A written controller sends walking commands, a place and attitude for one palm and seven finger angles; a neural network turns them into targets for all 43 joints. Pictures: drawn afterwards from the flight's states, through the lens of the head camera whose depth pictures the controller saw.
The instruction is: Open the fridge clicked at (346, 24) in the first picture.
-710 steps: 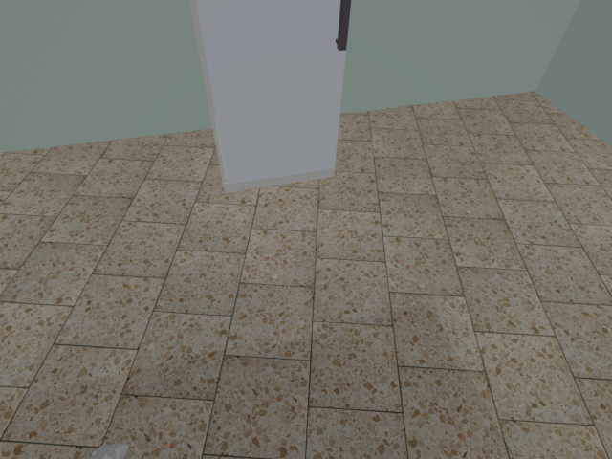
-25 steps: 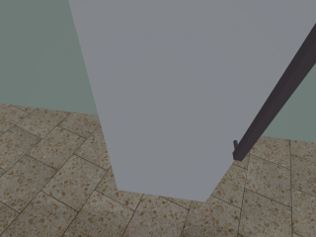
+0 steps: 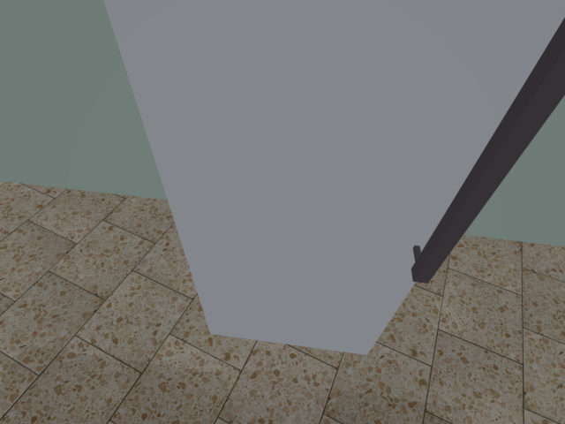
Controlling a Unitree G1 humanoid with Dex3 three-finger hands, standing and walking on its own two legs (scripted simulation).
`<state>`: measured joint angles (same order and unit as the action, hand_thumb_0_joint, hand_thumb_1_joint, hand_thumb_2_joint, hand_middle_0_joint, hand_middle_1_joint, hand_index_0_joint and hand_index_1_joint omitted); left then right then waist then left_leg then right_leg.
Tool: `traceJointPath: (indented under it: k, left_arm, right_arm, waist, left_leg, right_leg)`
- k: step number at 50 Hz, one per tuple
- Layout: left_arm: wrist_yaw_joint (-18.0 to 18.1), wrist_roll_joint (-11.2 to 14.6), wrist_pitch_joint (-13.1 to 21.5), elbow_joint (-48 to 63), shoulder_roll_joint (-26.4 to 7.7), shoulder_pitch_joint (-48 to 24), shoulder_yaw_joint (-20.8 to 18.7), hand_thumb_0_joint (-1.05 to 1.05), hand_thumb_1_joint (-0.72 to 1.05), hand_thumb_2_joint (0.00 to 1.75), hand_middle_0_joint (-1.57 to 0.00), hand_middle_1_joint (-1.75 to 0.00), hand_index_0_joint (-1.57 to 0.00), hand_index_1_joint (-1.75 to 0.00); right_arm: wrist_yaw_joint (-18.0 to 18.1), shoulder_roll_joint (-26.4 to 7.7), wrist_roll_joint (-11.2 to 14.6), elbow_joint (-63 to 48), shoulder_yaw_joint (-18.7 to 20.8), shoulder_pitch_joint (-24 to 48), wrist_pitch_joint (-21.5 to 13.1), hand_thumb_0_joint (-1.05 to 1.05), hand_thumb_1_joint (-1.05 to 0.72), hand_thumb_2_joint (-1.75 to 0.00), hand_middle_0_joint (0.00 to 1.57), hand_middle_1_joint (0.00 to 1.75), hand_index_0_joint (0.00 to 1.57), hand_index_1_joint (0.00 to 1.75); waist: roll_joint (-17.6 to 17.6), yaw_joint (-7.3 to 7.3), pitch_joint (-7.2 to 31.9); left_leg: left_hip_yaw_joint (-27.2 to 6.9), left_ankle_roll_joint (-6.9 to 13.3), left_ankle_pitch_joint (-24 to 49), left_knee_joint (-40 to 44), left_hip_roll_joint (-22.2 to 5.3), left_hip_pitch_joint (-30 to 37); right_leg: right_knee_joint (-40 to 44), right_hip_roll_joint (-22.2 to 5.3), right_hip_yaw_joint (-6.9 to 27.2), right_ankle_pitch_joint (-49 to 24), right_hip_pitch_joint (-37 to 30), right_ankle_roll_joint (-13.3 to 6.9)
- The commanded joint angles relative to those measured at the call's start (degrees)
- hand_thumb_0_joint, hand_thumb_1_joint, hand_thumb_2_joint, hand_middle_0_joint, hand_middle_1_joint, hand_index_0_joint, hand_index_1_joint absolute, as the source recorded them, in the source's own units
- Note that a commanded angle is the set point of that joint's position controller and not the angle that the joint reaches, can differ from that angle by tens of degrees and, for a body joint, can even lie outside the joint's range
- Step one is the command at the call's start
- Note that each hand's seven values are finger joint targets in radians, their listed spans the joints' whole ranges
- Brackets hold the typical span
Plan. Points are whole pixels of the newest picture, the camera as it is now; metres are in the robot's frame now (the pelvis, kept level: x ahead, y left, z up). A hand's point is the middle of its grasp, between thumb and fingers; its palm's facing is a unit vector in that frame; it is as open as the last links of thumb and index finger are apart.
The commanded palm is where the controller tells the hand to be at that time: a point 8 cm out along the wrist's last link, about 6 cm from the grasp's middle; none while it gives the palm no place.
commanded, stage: look again from close up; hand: right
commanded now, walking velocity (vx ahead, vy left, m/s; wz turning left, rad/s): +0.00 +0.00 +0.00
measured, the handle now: (476, 170) +0.42 -0.23 +0.17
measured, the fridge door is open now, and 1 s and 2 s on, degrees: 0 0 0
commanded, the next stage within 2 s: raise the hand to about handle height in 0.36 s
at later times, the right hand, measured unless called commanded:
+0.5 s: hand out of the picture -0.01 -0.17 -0.17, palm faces +0.08 +0.98 -0.18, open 7.4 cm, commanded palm +0.09 -0.22 -0.07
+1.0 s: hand out of the picture +0.11 -0.22 -0.03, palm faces +0.23 +0.97 -0.06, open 9.3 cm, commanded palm +0.12 -0.26 -0.01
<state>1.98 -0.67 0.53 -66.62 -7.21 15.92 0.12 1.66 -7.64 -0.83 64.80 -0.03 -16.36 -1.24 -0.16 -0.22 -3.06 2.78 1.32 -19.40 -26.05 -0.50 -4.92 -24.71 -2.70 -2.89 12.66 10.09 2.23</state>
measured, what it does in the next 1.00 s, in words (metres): lowers itself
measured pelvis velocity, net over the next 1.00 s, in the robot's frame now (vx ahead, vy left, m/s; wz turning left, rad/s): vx -0.05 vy -0.01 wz -0.04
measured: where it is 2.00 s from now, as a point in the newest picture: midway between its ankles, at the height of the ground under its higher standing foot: outside the picture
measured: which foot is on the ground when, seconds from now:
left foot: down 0.00-1.00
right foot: down 0.00-1.00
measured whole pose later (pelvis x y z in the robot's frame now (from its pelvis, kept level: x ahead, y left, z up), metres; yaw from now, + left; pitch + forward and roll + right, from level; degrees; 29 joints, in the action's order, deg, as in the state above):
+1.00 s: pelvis -0.05 -0.01 -0.07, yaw -2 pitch +8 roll +1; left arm 2.5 0.0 11.5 -28.0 -13.8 9.0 -2.4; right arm -6.6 -11.0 11.5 -1.8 7.2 -31.2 -25.3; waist 0.8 -3.6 5.6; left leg 5.6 1.2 -32.0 -60.3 -1.2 -36.2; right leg -60.3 -3.2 1.1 24.3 44.1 1.3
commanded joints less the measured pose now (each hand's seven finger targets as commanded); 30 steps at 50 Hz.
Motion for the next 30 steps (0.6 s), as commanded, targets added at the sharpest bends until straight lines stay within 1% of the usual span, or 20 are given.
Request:
traceJointPath:
  k: [1, 4, 5, 6, 10, 12, 14, 15, 16, 19, 22, 23, 24, 25, 26, 27, 28, 29, 30]
  left_arm:
    - [0.18, -0.07, 0.85, 1.45, -4.85, 3.64, -0.59, 0.00, 0.90, 0.90, -0.20, -0.30, -0.20, -0.30]
    - [0.13, -0.06, 0.77, 1.43, -4.80, 3.35, -0.57, 0.00, 0.90, 0.90, -0.20, -0.30, -0.20, -0.30]
    - [0.13, -0.02, 0.82, 1.41, -4.64, 3.55, -0.61, 0.00, 0.90, 0.90, -0.20, -0.30, -0.20, -0.30]
    - [0.14, -0.07, 0.82, 1.37, -4.95, 3.46, -0.64, 0.00, 0.90, 0.90, -0.20, -0.30, -0.20, -0.30]
    - [0.19, -0.02, 0.95, 1.38, -4.87, 3.24, -0.66, 0.00, 0.90, 0.90, -0.20, -0.30, -0.20, -0.30]
    - [0.19, -0.03, 0.91, 1.41, -4.95, 2.96, -0.69, 0.00, 0.90, 0.90, -0.20, -0.30, -0.20, -0.30]
    - [0.17, -0.05, 0.91, 1.36, -4.99, 2.90, -0.70, 0.00, 0.90, 0.90, -0.20, -0.30, -0.20, -0.30]
    - [0.23, -0.02, 0.95, 1.48, -4.92, 2.94, -0.75, 0.00, 0.90, 0.90, -0.20, -0.30, -0.20, -0.30]
    - [0.24, 0.02, 0.91, 1.29, -5.16, 2.77, -0.71, 0.00, 0.90, 0.90, -0.20, -0.30, -0.20, -0.30]
    - [0.20, -0.04, 0.82, 1.34, -5.21, 2.61, -0.70, 0.00, 0.90, 0.90, -0.20, -0.30, -0.20, -0.30]
    - [0.19, 0.01, 0.90, 1.21, -5.18, 2.48, -0.70, 0.00, 0.90, 0.90, -0.20, -0.30, -0.20, -0.30]
    - [-0.61, 0.63, 1.50, 6.01, -7.70, -3.63, -1.01, 0.00, 0.90, 0.90, -0.20, -0.30, -0.20, -0.30]
    - [1.89, 2.66, 10.01, 25.36, -17.86, -1.31, -1.61, 0.00, 0.90, 0.90, -0.20, -0.30, -0.20, -0.30]
    - [4.66, 2.98, 13.88, 23.70, -12.00, -7.40, 0.30, 0.00, 0.90, 0.90, -0.20, -0.30, -0.20, -0.30]
    - [4.16, 0.75, 16.02, 20.96, -13.47, -2.77, -1.92, 0.00, 0.90, 0.90, -0.20, -0.30, -0.20, -0.30]
    - [3.14, 3.47, 16.51, 20.54, -10.04, -2.88, -1.32, 0.00, 0.90, 0.90, -0.20, -0.30, -0.20, -0.30]
    - [3.14, 4.19, 17.03, 25.60, -11.79, -2.89, -1.59, 0.00, 0.90, 0.90, -0.20, -0.30, -0.20, -0.30]
    - [3.73, 3.91, 17.86, 27.05, -13.49, -4.39, -2.28, 0.00, 0.90, 0.90, -0.20, -0.30, -0.20, -0.30]
    - [3.82, 3.40, 18.94, 29.41, -13.71, -4.66, -2.49, 0.00, 0.90, 0.90, -0.20, -0.30, -0.20, -0.30]
  right_arm:
    - [0.64, -5.79, -0.10, -0.89, 1.20, -5.00, -0.38, 0.00, -0.90, -0.90, 0.20, 0.30, 0.20, 0.30]
    - [0.61, -5.93, -0.04, -0.84, 1.13, -4.88, -0.36, 0.00, -0.90, -0.90, 0.20, 0.30, 0.20, 0.30]
    - [0.60, -5.97, -0.13, -0.89, 1.15, -5.01, -0.39, 0.00, -0.90, -0.90, 0.20, 0.30, 0.20, 0.30]
    - [0.62, -5.73, -0.12, -0.79, 1.15, -4.79, -0.38, 0.00, -0.90, -0.90, 0.20, 0.30, 0.20, 0.30]
    - [0.61, -5.92, -0.14, -0.68, 1.16, -5.22, -0.50, 0.00, -0.90, -0.90, 0.20, 0.30, 0.20, 0.30]
    - [0.65, -5.69, -0.08, -0.60, 1.15, -5.24, -0.48, 0.00, -0.90, -0.90, 0.20, 0.30, 0.20, 0.30]
    - [0.63, -5.79, -0.06, -0.44, 1.11, -5.18, -0.49, 0.00, -0.90, -0.90, 0.20, 0.30, 0.20, 0.30]
    - [0.63, -5.75, -0.17, -0.56, 1.14, -5.48, -0.53, 0.00, -0.90, -0.90, 0.20, 0.30, 0.20, 0.30]
    - [0.67, -5.67, -0.11, -0.48, 1.03, -5.46, -0.52, 0.00, -0.90, -0.90, 0.20, 0.30, 0.20, 0.30]
    - [0.64, -5.73, -0.03, -0.27, 0.98, -5.38, -0.47, 0.00, -0.90, -0.90, 0.20, 0.30, 0.20, 0.30]
    - [0.66, -5.70, -0.10, -0.26, 1.03, -5.49, -0.46, 0.00, -0.90, -0.90, 0.20, 0.30, 0.20, 0.30]
    - [2.83, -6.88, -0.69, 0.50, 0.86, -9.00, -2.09, 0.00, -0.90, -0.90, 0.20, 0.30, 0.20, 0.30]
    - [1.69, -17.06, 10.95, -90.02, 1.73, 34.75, -14.63, 0.00, -0.88, -0.89, 0.20, 0.32, 0.20, 0.32]
    - [5.05, -21.33, 7.56, -84.76, 6.78, 27.21, -12.83, 0.00, -0.85, -0.88, 0.20, 0.33, 0.20, 0.33]
    - [6.50, -11.24, 6.01, -70.01, 2.61, 8.42, -9.86, 0.00, -0.83, -0.87, 0.21, 0.34, 0.21, 0.34]
    - [6.21, 1.76, 7.22, -54.79, -4.88, -8.09, -3.36, 0.00, -0.81, -0.86, 0.21, 0.36, 0.21, 0.36]
    - [5.03, 2.79, 9.54, -70.12, -6.94, -0.52, -3.69, 0.00, -0.78, -0.85, 0.21, 0.37, 0.21, 0.37]
    - [4.19, -0.30, 9.49, -72.57, -4.93, 0.23, -6.16, 0.00, -0.76, -0.84, 0.21, 0.39, 0.21, 0.39]
    - [3.38, -0.20, 8.91, -72.39, -5.05, -0.30, -9.08, 0.00, -0.74, -0.83, 0.21, 0.40, 0.21, 0.40]
  waist:
    - [0.45, -0.25, -1.97]
    - [0.24, -0.25, -2.36]
    - [1.08, -0.24, -2.18]
    - [0.53, -0.12, -2.13]
    - [0.57, -0.27, -0.74]
    - [0.12, -0.30, -1.14]
    - [0.37, -0.21, -1.00]
    - [1.41, -0.30, -0.92]
    - [0.76, -0.26, -1.23]
    - [0.43, -0.24, -1.43]
    - [0.50, -0.27, -1.15]
    - [2.72, -1.85, -1.89]
    - [-9.04, 5.60, 25.39]
    - [-15.28, 1.08, 19.67]
    - [-15.96, 0.35, 20.05]
    - [-5.17, 1.33, 8.89]
    - [-3.51, 1.39, 9.12]
    - [2.06, 2.43, 8.30]
    - [5.22, 3.30, 7.03]
  left_leg:
    - [-3.54, 0.57, 15.53, 5.99, -5.58, -5.79]
    - [-3.60, 0.58, 14.02, 6.48, -5.71, -6.10]
    - [-3.44, 0.53, 14.34, 6.45, -5.61, -5.80]
    - [-3.46, 0.51, 14.13, 6.37, -5.58, -5.90]
    - [-3.35, 0.44, 17.01, 6.04, -5.81, -4.95]
    - [-3.46, 0.43, 16.14, 6.37, -5.94, -5.34]
    - [-3.28, 0.41, 16.76, 6.34, -6.03, -5.08]
    - [-3.39, 0.33, 18.01, 6.23, -5.81, -4.96]
    - [-3.31, 0.32, 17.91, 6.32, -5.99, -5.11]
    - [-3.45, 0.33, 16.47, 6.70, -5.93, -5.32]
    - [-3.30, 0.22, 16.28, 6.76, -6.02, -5.08]
    - [-8.94, -1.72, 42.31, 7.36, -9.17, -7.04]
    - [-3.61, -0.08, 35.92, -0.35, -3.90, -3.16]
    - [-3.45, -0.21, 23.94, -2.05, -1.38, -6.86]
    - [-0.16, 0.63, 13.06, -2.53, -1.02, -7.73]
    - [1.76, -0.19, 11.94, -2.11, -0.80, -10.57]
    - [2.49, -0.82, 12.88, -2.97, -0.94, -10.70]
    - [2.76, -1.46, 10.13, -2.25, -0.57, -14.70]
    - [2.76, -1.81, 8.33, -2.67, -0.36, -17.22]
  right_leg:
    - [2.67, -3.27, 2.39, -11.82, -2.23, -2.60]
    - [2.96, -3.17, 2.47, -10.63, -1.79, -2.53]
    - [3.02, -3.22, 2.58, -10.96, -1.96, -2.60]
    - [2.92, -3.18, 2.56, -11.11, -1.94, -2.55]
    - [2.52, -3.28, 2.55, -12.99, -2.85, -2.63]
    - [2.73, -3.23, 2.57, -12.32, -2.54, -2.57]
    - [2.65, -3.25, 2.59, -12.73, -2.63, -2.61]
    - [2.49, -3.30, 2.69, -13.42, -3.01, -2.66]
    - [2.51, -3.29, 2.62, -13.20, -2.79, -2.60]
    - [2.83, -3.22, 2.67, -12.22, -2.56, -2.53]
    - [3.01, -3.33, 2.72, -12.77, -2.81, -2.61]
    - [-10.98, -3.54, 0.88, -14.76, 2.59, -1.58]
    - [-2.00, 2.29, -0.15, -18.15, -13.28, -4.67]
    - [-1.89, 0.63, -1.53, -20.06, -16.40, -4.55]
    - [-0.37, -0.42, 0.22, -19.37, -12.52, -3.33]
    - [-0.43, -0.47, 1.82, -14.86, -3.63, -4.18]
    - [-1.79, 0.25, 2.84, -11.06, -1.60, -4.35]
    - [-3.68, 0.72, 2.37, -7.27, -0.31, -4.38]
    - [-6.04, 1.70, 2.29, -5.75, 0.82, -4.64]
